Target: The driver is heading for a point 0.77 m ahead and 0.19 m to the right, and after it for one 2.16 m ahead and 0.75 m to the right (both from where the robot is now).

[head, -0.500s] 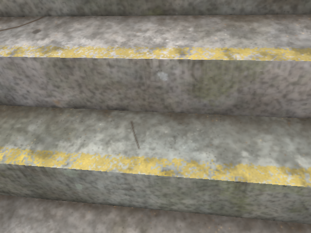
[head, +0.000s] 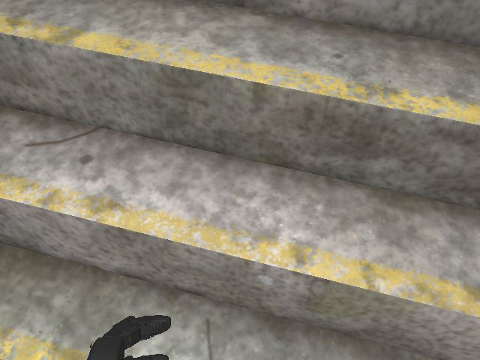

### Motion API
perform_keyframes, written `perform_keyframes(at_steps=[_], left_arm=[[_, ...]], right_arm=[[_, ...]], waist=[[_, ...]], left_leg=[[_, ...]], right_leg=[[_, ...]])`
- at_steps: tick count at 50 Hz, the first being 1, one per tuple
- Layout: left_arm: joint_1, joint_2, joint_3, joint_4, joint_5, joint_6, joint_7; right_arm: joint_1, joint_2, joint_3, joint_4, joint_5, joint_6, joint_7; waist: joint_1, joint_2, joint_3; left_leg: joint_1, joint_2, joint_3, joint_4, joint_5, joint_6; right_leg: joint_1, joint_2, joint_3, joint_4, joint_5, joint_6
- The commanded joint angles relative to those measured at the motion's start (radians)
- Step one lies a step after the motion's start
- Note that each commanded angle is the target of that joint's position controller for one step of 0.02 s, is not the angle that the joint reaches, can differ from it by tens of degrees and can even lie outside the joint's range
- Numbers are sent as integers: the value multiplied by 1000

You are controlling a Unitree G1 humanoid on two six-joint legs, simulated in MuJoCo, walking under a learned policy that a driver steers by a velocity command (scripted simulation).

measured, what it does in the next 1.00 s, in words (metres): climbs, turning right: left foot, then right foot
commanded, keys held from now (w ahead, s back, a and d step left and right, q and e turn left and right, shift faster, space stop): w+e+shift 0.84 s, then w+shift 0.16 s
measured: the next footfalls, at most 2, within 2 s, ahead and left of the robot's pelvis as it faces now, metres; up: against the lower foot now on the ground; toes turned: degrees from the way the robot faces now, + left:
left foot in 0.32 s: +0.21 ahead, +0.21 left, +0.00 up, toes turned -2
right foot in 0.70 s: +0.11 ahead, +0.07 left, +0.00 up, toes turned -35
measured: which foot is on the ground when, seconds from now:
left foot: up 0.00-0.30, down 0.32-0.66, up 0.68-0.98, down 1.00-1.00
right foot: down 0.00-0.30, up 0.32-0.68, down 0.70-0.96, up 0.98-1.00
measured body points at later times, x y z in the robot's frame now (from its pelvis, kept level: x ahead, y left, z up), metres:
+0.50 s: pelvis +0.23 +0.08 +0.09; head +0.26 +0.09 +0.54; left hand +0.54 +0.23 +0.04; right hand +0.22 -0.18 -0.03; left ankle +0.17 +0.22 -0.64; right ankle +0.13 +0.00 -0.24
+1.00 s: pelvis +0.28 +0.07 +0.13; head +0.42 +0.05 +0.56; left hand +0.37 +0.40 +0.00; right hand +0.56 -0.24 +0.14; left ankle +0.21 +0.24 -0.56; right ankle +0.08 +0.04 -0.51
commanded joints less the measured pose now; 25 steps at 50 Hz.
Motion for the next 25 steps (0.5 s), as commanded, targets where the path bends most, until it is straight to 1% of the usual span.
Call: perform_keyframes(at_steps=[1, 2, 3, 4, 5, 6, 7, 8, 9, 10, 11, 12, 13, 14, 15, 16, 17, 18, 19, 20, 21, 22, 23, 24, 25], left_arm=[[86, 9, 40, 121, 28, -57, -3], [107, -8, 36, 158, 27, -72, -4], [126, 11, 39, 176, 13, -86, -13], [121, 33, 38, 186, 8, -92, -19], [110, 72, 40, 174, -1, -91, -17], [86, 106, 45, 149, -6, -105, -10], [89, 137, 46, 144, -7, -126, -3], [87, 194, 58, 117, -2, -142, 2], [115, 238, 74, 114, 4, -146, 11], [127, 276, 93, 95, 2, -142, 17], [233, 311, 103, 95, 8, -114, 26], [244, 267, 96, 83, 45, -90, 17], [283, 301, 109, 56, 58, -82, 9], [221, 346, 128, 20, 58, -84, 5], [220, 298, 120, -9, 61, -93, -6], [189, 171, 98, -45, 56, -101, -24], [221, 30, 75, -108, -12, -122, -11], [210, 110, 88, -137, 1, -116, 9], [152, 105, 75, -181, 12, -95, 30], [21, 48, 54, -242, 8, -79, 38], [-109, 15, 21, -305, 13, -59, 35], [-133, 22, 11, -353, 18, -40, 29], [-244, 42, 7, -323, 50, -28, 18], [-259, 49, 10, -337, 59, -23, 6], [-216, 63, 12, -346, 47, -10, -10]], right_arm=[[-99, 100, 82, -214, -34, 30, -5], [-122, 112, 95, -230, -17, 48, -10], [-157, 116, 110, -253, -25, 60, -20], [-233, 101, 118, -296, -18, 68, -23], [-279, 65, 118, -319, -8, 77, -25], [-280, 47, 119, -311, 3, 81, -28], [-282, 43, 124, -297, 15, 78, -29], [-276, 29, 119, -306, 8, 73, -26], [-297, 30, 121, -318, -6, 66, -21], [-338, 13, 119, -341, -19, 61, -17], [-424, 26, 137, -370, -22, 55, -5], [-396, -20, 113, -329, -16, 19, 19], [-291, -48, 93, -286, 24, 0, 32], [-112, -74, 71, -250, 72, -10, 21], [-67, -129, 53, -225, 77, -18, 7], [-53, -138, 52, -161, 28, -13, -5], [-41, -194, 49, -121, -37, 0, -2], [44, -248, 22, -123, -87, 29, -15], [-14, -226, 20, -122, -105, 24, -21], [-89, -168, 33, -76, -97, 9, -25], [-80, -125, 43, -13, -78, -22, -21], [-108, -83, 55, 46, -52, -48, -22], [64, 27, 80, 125, -36, -40, -31], [207, 2, 67, 190, -36, -43, -44], [232, -63, 45, 197, -36, -54, -60]], waist=[[0, -65, -2], [-18, -61, 71], [-24, -60, 112], [-40, -56, 153], [-45, -37, 158], [-51, -62, 109], [-43, -76, 56], [-33, -108, -10], [-7, -105, -58], [21, -73, -64], [81, -45, -64], [78, 66, -97], [46, 40, -228], [-78, -80, -264], [-92, -82, -296], [-39, 29, -176], [82, 189, -175], [8, 107, -441], [10, 135, -440], [61, 196, -221], [74, 196, -53], [136, 169, 54], [40, -53, 14], [-1, -17, -95], [21, 0, -168]], left_leg=[[-493, 93, -43, 508, -227, 10], [-535, 131, -34, 492, -281, -6], [-566, 184, -12, 422, -309, -10], [-542, 238, 66, 304, -292, -28], [-431, 262, 163, 156, -185, -46], [-278, 290, 196, 106, -126, -55], [-176, 301, 259, 70, -74, -58], [-88, 339, 247, -21, -76, -62], [-74, 366, 237, -67, -110, -52], [-40, 395, 222, -284, -125, -34], [21, 354, 301, -507, -374, -17], [158, 296, 317, -735, -321, 1], [376, 228, 357, -927, -223, -14], [562, 240, 339, -1233, 20, -26], [660, 250, 336, -1454, 125, -50], [798, 331, 303, -1462, 303, -83], [1143, 533, 144, -992, 1388, -127], [1244, 696, 6, -1007, 1324, -42], [1118, 738, -103, -1157, 600, 97], [984, 710, -29, -1316, 104, 97], [861, 694, 26, -1412, -11, 76], [702, 672, 124, -1505, 17, 43], [973, 534, 180, -1356, 337, 0], [1241, 536, 144, -1260, 704, -7], [1364, 567, 147, -1250, 815, 6]], right_leg=[[239, -245, 582, -718, -124, -166], [184, -245, 528, -758, -85, -157], [159, -230, 470, -773, -40, -153], [78, -205, 399, -820, -18, -146], [-40, -169, 318, -851, -8, -158], [-129, -141, 265, -847, 51, -176], [-147, -126, 228, -868, 130, -197], [-81, -122, 243, -910, 250, -197], [31, -145, 274, -943, 301, -209], [139, -163, 278, -975, 395, -199], [211, -158, 269, -1030, 353, -211], [354, -80, 205, -825, 654, -186], [420, -94, 285, -678, 1012, -196], [440, -75, 307, -439, 1224, -180], [451, -31, 281, -189, 1066, -119], [134, 24, 229, 153, 433, -92], [-461, 91, 238, 646, 127, -32], [-571, 63, 215, 1012, 137, 0], [-660, 57, 188, 1309, 112, 24], [-836, 36, 202, 1422, 29, 27], [-915, -5, 232, 1520, -49, -2], [-869, -40, 267, 1478, -108, -32], [-933, -16, 180, 1341, -80, -59], [-992, 18, 150, 1258, -79, -64], [-1005, 6, 174, 1167, -146, -64]])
